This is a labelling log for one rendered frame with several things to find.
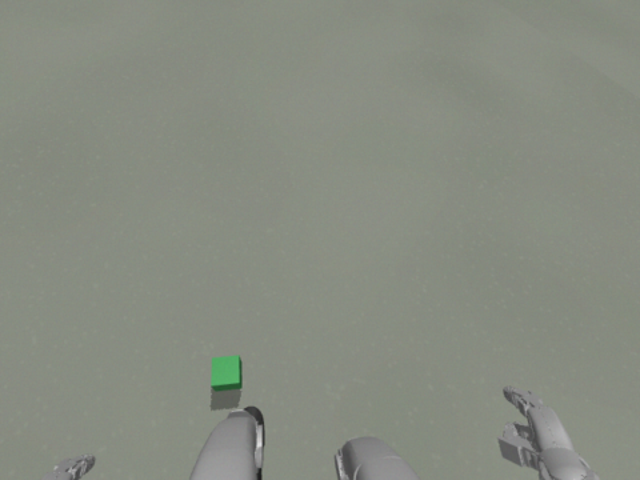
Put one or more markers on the cube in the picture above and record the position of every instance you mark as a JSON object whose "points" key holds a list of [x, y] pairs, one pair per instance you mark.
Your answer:
{"points": [[226, 373]]}

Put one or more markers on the left robot hand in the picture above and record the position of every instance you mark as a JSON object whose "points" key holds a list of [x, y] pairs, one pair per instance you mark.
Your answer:
{"points": [[71, 469]]}

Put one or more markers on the right robot hand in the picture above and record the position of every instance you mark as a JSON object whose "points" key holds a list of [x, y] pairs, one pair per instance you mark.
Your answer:
{"points": [[522, 443]]}

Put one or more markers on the right robot arm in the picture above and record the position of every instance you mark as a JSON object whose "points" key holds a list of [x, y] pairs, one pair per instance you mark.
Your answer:
{"points": [[558, 463]]}

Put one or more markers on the left robot foot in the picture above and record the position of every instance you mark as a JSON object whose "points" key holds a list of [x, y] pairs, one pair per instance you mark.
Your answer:
{"points": [[256, 413]]}

